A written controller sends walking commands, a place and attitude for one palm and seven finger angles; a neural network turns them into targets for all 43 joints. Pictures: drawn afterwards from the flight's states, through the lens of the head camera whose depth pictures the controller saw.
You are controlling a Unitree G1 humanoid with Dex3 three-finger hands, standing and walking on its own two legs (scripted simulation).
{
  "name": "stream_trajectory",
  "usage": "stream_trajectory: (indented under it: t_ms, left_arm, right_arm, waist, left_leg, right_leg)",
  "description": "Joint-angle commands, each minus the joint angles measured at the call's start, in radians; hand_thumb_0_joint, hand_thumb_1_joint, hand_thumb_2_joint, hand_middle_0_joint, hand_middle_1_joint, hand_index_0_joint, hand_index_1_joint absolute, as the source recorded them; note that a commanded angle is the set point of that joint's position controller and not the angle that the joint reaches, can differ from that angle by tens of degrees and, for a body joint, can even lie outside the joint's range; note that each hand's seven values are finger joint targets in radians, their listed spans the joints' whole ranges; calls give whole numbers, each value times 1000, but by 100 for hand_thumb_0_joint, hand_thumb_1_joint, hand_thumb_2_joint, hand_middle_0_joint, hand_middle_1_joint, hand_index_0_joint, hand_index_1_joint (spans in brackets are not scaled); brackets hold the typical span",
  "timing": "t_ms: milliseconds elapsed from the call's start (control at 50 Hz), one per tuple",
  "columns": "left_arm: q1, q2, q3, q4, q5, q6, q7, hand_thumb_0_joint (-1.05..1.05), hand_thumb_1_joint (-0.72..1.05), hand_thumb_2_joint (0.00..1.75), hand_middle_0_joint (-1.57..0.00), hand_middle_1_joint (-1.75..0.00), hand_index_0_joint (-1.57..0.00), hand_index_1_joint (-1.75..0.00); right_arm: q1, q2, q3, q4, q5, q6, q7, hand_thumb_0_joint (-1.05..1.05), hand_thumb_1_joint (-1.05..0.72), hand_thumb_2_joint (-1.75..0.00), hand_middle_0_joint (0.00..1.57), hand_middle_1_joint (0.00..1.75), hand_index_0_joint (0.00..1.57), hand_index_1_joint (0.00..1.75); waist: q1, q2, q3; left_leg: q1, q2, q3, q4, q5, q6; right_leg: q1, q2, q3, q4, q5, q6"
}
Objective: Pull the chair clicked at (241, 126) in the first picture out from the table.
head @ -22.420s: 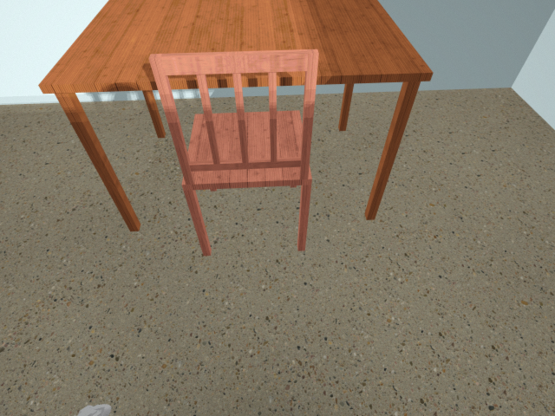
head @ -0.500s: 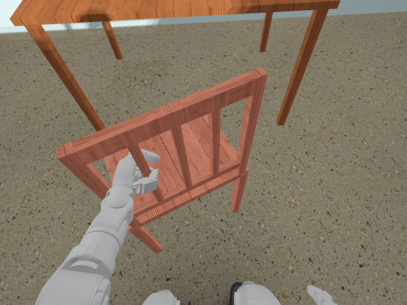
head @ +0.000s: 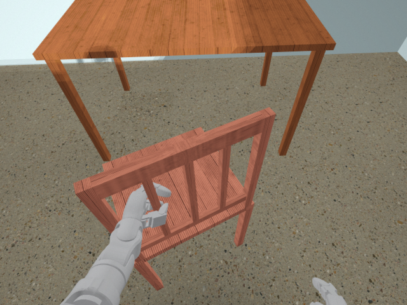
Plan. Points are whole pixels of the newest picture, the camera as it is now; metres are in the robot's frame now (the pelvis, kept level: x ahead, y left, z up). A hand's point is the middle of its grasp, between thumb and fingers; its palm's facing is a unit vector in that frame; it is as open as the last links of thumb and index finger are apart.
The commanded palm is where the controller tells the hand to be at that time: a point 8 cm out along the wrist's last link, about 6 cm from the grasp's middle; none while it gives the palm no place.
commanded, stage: stop walking, hand still on the chair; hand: left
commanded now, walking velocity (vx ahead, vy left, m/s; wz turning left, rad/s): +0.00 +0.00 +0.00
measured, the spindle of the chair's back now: (191, 194) +0.39 +0.05 -0.09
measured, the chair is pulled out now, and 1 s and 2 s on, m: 0.50 0.50 0.50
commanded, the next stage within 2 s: open the thumb and straighten the fingers in 0.24 s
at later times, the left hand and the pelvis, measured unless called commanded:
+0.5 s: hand (158, 212) +0.32 +0.12 -0.05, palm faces -0.04 -0.98 -0.18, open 6.2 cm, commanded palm +0.29 +0.17 -0.03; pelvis +0.01 +0.00 -0.01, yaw +1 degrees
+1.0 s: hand (155, 213) +0.32 +0.12 -0.05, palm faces -0.05 -0.98 -0.20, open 16.5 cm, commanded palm +0.29 +0.18 -0.03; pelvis +0.01 +0.00 -0.03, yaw +1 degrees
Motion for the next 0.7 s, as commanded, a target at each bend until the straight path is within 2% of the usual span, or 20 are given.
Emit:
stream_trajectory:
  t_ms: [0, 40, 80, 160, 220, 260, 300, 320, 340, 360, 380, 400, 420, 440, 480, 540, 560, 620, 660, 680]
  left_arm:
    - [-237, 100, 26, -213, -7, -59, 6, 0, 90, 90, -50, -145, -50, -145]
    - [-237, 101, 27, -222, -7, -58, 6, 0, 90, 90, -50, -145, -50, -145]
    - [-227, 103, 26, -236, -5, -57, 8, 0, 90, 90, -50, -145, -50, -145]
    - [-210, 110, 26, -249, -7, -55, 7, 0, 90, 90, -50, -145, -50, -145]
    - [-205, 94, 18, -250, -6, -54, 7, 0, 90, 90, -50, -145, -50, -145]
    - [-211, 110, 23, -273, -8, -55, 7, 0, 90, 90, -50, -145, -50, -145]
    - [-203, 98, 19, -277, -6, -55, 7, 0, 90, 90, -50, -145, -50, -145]
    - [-190, 140, 58, -346, -6, -62, 12, 0, 90, 90, -50, -145, -50, -145]
    - [-67, 80, 30, -271, -18, -40, -5, 0, 78, 84, -50, -145, -50, -145]
    - [-46, 110, 52, -280, -24, -40, -13, 0, 66, 78, -50, -145, -50, -145]
    - [-119, 175, 91, -388, -22, -63, -15, 0, 54, 73, -50, -145, -50, -145]
    - [-108, 170, 83, -461, -10, -76, -21, 0, 42, 67, -50, -145, -50, -145]
    - [-79, 178, 87, -472, -2, -73, -25, 0, 30, 61, -50, -145, -50, -145]
    - [-71, 149, 63, -471, 3, -62, -32, 0, 17, 55, -50, -145, -50, -145]
    - [-70, 150, 55, -468, 6, -29, -42, 0, -7, 43, -50, -145, -50, -145]
    - [-33, 140, 61, -496, -3, 23, -54, 0, -43, 26, -47, -138, -47, -138]
    - [-73, 196, 100, -510, -4, 33, -49, 0, -55, 20, -45, -130, -45, -130]
    - [-36, 151, 78, -543, -6, 64, -50, 0, -55, 20, -38, -109, -38, -109]
    - [-9, 181, 109, -517, -2, 85, -48, 0, -55, 20, -32, -94, -32, -94]
    - [-20, 164, 94, -546, 0, 86, -50, 0, -55, 20, -30, -87, -30, -87]
  right_arm:
    - [-17, -113, -37, -110, -2, -21, -14, 0, -90, -90, 20, 30, 20, 30]
    - [-22, -114, -39, -114, -2, -15, -13, 0, -90, -90, 20, 30, 20, 30]
    - [-20, -116, -37, -115, -3, -13, -15, 0, -90, -90, 20, 30, 20, 30]
    - [-27, -113, -37, -115, -2, -8, -15, 0, -90, -90, 20, 30, 20, 30]
    - [-29, -111, -35, -123, -3, -2, -14, 0, -90, -90, 20, 30, 20, 30]
    - [-28, -113, -38, -118, -1, -2, -16, 0, -90, -90, 20, 30, 20, 30]
    - [-31, -107, -34, -126, -3, -1, -14, 0, -90, -90, 20, 30, 20, 30]
    - [-39, -107, -38, -136, -5, -1, -13, 0, -90, -90, 20, 30, 20, 30]
    - [16, -150, -48, -117, 34, -11, 19, 0, -90, -90, 20, 30, 20, 30]
    - [12, -157, -50, -119, 36, -13, 32, 0, -90, -90, 20, 30, 20, 30]
    - [-2, -155, -51, -130, 35, -25, 42, 0, -90, -90, 20, 30, 20, 30]
    - [-4, -146, -55, -142, 26, -44, 48, 0, -90, -90, 20, 30, 20, 30]
    - [-4, -143, -54, -144, 24, -55, 54, 0, -90, -90, 20, 30, 20, 30]
    - [2, -139, -53, -144, 22, -62, 61, 0, -90, -90, 20, 30, 20, 30]
    - [9, -149, -56, -146, 24, -69, 69, 0, -90, -90, 20, 30, 20, 30]
    - [16, -151, -62, -168, 20, -76, 76, 0, -90, -90, 20, 30, 20, 30]
    - [24, -160, -63, -165, 20, -74, 72, 0, -90, -90, 20, 30, 20, 30]
    - [29, -158, -64, -183, 15, -77, 68, 0, -90, -90, 20, 30, 20, 30]
    - [33, -167, -67, -184, 13, -75, 62, 0, -90, -90, 20, 30, 20, 30]
    - [33, -164, -65, -191, 13, -76, 61, 0, -90, -90, 20, 30, 20, 30]
  waist:
    - [19, -43, -302]
    - [19, -63, -302]
    - [17, -37, -304]
    - [16, -43, -298]
    - [18, -77, -305]
    - [13, -42, -305]
    - [17, -55, -314]
    - [22, -52, -328]
    - [-43, -205, -354]
    - [-26, -216, -334]
    - [-31, -169, -344]
    - [-20, -97, -381]
    - [-16, -44, -371]
    - [-26, -34, -361]
    - [-33, -34, -338]
    - [-18, 2, -385]
    - [-23, -15, -388]
    - [-19, -31, -409]
    - [-17, -81, -385]
    - [-17, -74, -391]
  left_leg:
    - [45, 70, -48, -53, 322, 47]
    - [51, 70, -46, -52, 323, 45]
    - [56, 74, -48, -59, 356, 46]
    - [57, 72, -47, -59, 354, 47]
    - [47, 68, -47, -52, 348, 44]
    - [59, 68, -43, -55, 359, 44]
    - [56, 70, -45, -52, 371, 45]
    - [62, 69, -43, -48, 374, 45]
    - [-89, -9, 4, -29, 265, 56]
    - [-135, -5, 10, -21, 213, 57]
    - [-154, -18, 14, -9, 173, 62]
    - [-156, -29, 22, 1, 178, 62]
    - [-167, -35, 25, 16, 176, 61]
    - [-174, -37, 28, 32, 181, 61]
    - [-203, -39, 24, 51, 156, 60]
    - [-218, -45, 22, 77, 147, 56]
    - [-227, -44, 16, 83, 142, 57]
    - [-240, -46, 15, 101, 153, 56]
    - [-267, -42, 11, 112, 140, 56]
    - [-264, -43, 10, 113, 141, 55]
  right_leg:
    - [178, -89, 61, -41, 311, -45]
    - [175, -92, 67, -43, 318, -48]
    - [180, -87, 51, -32, 338, -45]
    - [179, -86, 51, -40, 343, -44]
    - [192, -91, 54, -39, 349, -48]
    - [189, -92, 52, -39, 368, -48]
    - [200, -90, 45, -34, 369, -47]
    - [214, -94, 49, -37, 382, -48]
    - [141, -36, -33, -10, 322, -22]
    - [133, -38, -29, 5, 290, -24]
    - [114, -38, -13, 11, 261, -19]
    - [115, -36, -9, 22, 258, -22]
    - [92, -32, -9, 32, 250, -26]
    - [65, -27, -14, 39, 252, -25]
    - [27, -21, -21, 51, 221, -23]
    - [5, -15, -28, 81, 197, -24]
    - [9, -13, -27, 84, 190, -24]
    - [-8, -11, -33, 109, 199, -20]
    - [-22, -9, -37, 119, 180, -17]
    - [-32, -9, -38, 126, 175, -17]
